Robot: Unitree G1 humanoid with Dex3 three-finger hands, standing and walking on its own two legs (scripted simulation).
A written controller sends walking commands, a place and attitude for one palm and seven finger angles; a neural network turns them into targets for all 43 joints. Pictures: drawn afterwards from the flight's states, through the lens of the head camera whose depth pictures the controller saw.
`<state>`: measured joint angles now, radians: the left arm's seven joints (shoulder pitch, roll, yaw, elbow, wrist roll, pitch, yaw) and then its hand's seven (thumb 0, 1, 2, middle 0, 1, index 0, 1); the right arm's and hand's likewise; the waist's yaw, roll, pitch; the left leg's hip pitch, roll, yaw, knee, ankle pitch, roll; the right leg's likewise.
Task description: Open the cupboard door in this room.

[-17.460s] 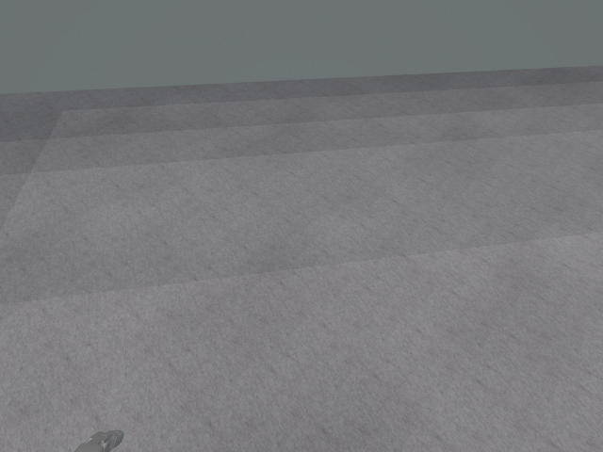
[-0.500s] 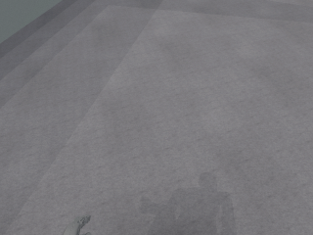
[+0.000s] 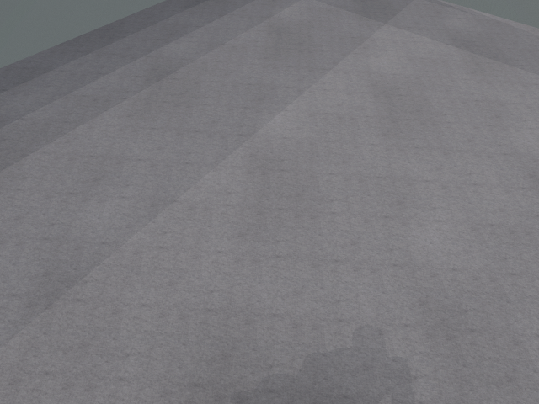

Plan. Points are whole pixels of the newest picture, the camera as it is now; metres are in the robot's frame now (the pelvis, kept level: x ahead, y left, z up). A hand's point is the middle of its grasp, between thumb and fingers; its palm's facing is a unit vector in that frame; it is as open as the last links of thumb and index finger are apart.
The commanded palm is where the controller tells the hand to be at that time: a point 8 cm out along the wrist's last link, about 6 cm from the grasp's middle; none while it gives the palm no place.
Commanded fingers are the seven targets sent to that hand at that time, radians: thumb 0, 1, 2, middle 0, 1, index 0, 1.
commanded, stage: turn or walk to find it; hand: left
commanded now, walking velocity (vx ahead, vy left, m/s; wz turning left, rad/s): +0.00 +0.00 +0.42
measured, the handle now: out of the picture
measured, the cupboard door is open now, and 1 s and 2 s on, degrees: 0 0 0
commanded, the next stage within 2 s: none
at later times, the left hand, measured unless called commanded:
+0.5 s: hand out of the picture +0.07 +0.21 -0.14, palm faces +0.16 -0.95 -0.26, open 7.4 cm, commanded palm none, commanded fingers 0.00 0.90 0.90 -0.20 -0.30 -0.20 -0.30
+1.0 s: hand out of the picture -0.10 +0.15 -0.15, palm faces +0.45 -0.85 -0.27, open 7.4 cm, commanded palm none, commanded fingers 0.00 0.90 0.90 -0.20 -0.30 -0.20 -0.30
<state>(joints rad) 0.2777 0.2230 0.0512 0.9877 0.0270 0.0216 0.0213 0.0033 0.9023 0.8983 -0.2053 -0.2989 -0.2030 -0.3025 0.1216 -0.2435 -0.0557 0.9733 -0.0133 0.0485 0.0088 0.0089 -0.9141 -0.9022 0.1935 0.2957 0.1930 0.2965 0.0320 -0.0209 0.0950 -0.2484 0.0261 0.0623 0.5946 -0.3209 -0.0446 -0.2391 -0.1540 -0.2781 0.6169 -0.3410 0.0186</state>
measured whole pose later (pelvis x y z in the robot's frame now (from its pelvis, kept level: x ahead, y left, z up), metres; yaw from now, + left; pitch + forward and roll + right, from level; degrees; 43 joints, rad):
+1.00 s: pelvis -0.05 -0.04 +0.01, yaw +25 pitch -1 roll +2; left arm 0.26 0.18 0.04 0.97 0.03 0.01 0.02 0.00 0.90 0.90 -0.21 -0.30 -0.20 -0.30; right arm 0.19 -0.25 -0.07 1.02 -0.02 0.08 0.01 0.01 -0.91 -0.90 0.19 0.30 0.19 0.30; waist 0.02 0.01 0.08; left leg -0.35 0.04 0.01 0.89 -0.46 -0.07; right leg -0.23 -0.12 -0.25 0.51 -0.26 -0.04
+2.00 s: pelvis -0.06 -0.08 +0.02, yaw +49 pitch +0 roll +3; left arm 0.23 0.16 0.03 0.95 0.03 0.00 0.03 0.00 0.91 0.90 -0.21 -0.30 -0.20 -0.30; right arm 0.23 -0.25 -0.08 1.03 -0.03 0.09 0.01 0.01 -0.91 -0.90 0.19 0.30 0.19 0.30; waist -0.01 0.02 0.08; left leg -0.41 0.04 -0.04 1.05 -0.40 -0.08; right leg -0.21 -0.09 -0.21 0.49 -0.28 -0.05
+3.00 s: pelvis -0.05 -0.10 +0.02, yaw +77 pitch -1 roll +3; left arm 0.19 0.15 0.02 0.92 0.02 0.01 0.02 0.00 0.90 0.90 -0.21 -0.30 -0.20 -0.30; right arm 0.25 -0.27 -0.10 1.01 -0.03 0.09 0.02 0.01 -0.91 -0.90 0.19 0.30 0.19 0.30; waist -0.03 0.04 0.08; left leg -0.48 0.03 -0.05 1.19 -0.34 -0.08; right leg -0.20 -0.09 -0.21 0.49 -0.27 -0.05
